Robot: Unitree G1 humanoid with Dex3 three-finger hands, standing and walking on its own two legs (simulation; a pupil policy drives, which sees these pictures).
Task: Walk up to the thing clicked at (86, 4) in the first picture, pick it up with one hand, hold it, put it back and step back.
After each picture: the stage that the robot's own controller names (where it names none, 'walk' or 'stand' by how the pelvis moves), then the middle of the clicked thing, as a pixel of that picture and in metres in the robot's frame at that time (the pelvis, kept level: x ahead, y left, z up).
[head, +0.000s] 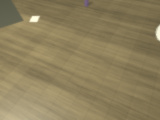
stand; (86, 2) +2.36 -0.01 -0.72
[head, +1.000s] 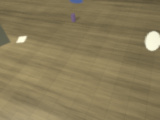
walk; (73, 17) +2.22 +0.31 -0.69
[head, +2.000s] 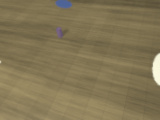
walk; (59, 32) +1.55 +0.45 -0.71
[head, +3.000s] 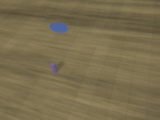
walk; (53, 67) +1.04 +0.44 -0.72
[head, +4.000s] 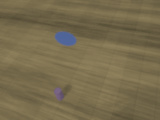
walk; (59, 94) +0.69 +0.34 -0.71
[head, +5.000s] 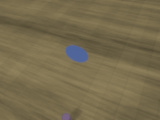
walk; out of the picture +0.49 +0.24 -0.72
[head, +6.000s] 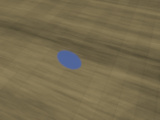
stand; out of the picture +0.38 +0.22 -0.72
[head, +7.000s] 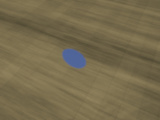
stand; out of the picture +0.38 +0.21 -0.72
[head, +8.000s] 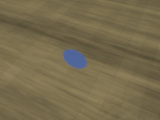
stand; out of the picture +0.38 +0.22 -0.73
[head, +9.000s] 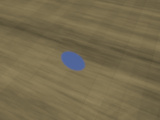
stand; out of the picture +0.37 +0.22 -0.73
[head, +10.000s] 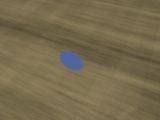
stand; out of the picture +0.36 +0.23 -0.73
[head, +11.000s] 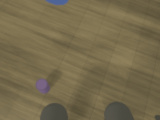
go down; (43, 86) +0.41 +0.23 -0.49
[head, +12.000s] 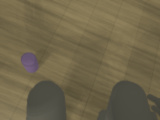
go down; (30, 63) +0.45 +0.25 -0.32
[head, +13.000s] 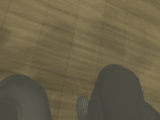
close in; out of the picture +0.43 +0.29 -0.24
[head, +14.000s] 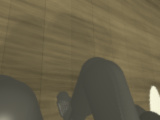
close; out of the picture +0.42 +0.30 -0.22
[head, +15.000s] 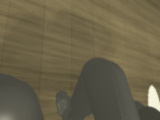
lift; out of the picture +0.40 +0.29 -0.22
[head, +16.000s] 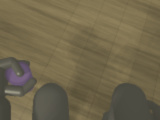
lift; (21, 78) +0.33 +0.24 -0.07
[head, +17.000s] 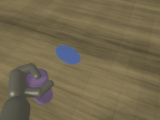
hold; (40, 87) +0.33 +0.17 +0.04
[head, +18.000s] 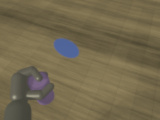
hold; (42, 89) +0.33 +0.17 +0.00
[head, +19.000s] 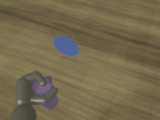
crouch; (46, 93) +0.32 +0.16 -0.03
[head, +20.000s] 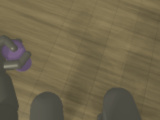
crouch; (18, 57) +0.43 +0.23 -0.09
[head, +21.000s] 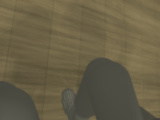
lower; out of the picture +0.42 +0.30 -0.23
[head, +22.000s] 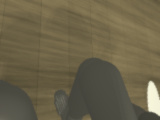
lower; out of the picture +0.42 +0.31 -0.23
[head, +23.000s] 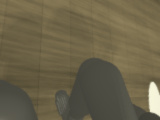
lower; out of the picture +0.42 +0.31 -0.23
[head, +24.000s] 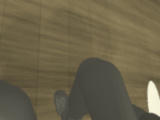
lower; out of the picture +0.42 +0.31 -0.23
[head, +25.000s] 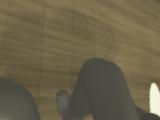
loosen; out of the picture +0.42 +0.30 -0.23
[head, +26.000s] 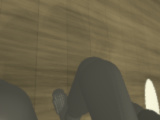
withdraw; out of the picture +0.41 +0.30 -0.23
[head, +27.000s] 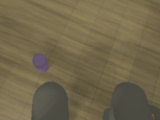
walk; (41, 63) +0.45 +0.23 -0.35
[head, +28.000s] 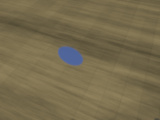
stand; out of the picture +0.38 +0.19 -0.66
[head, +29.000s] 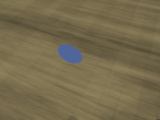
stand; out of the picture +0.39 +0.20 -0.67
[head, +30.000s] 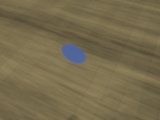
stand; out of the picture +0.39 +0.19 -0.69
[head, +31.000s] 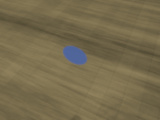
walk; out of the picture +0.40 +0.19 -0.72
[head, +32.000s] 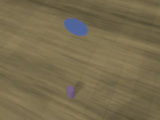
walk; (70, 92) +0.58 +0.15 -0.70
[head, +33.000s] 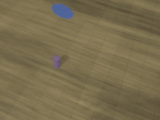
walk; (56, 62) +0.88 +0.23 -0.71
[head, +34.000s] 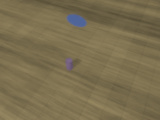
stand; (69, 64) +1.00 +0.20 -0.71
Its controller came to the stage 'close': yes
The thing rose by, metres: 0.71
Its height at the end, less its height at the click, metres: +0.00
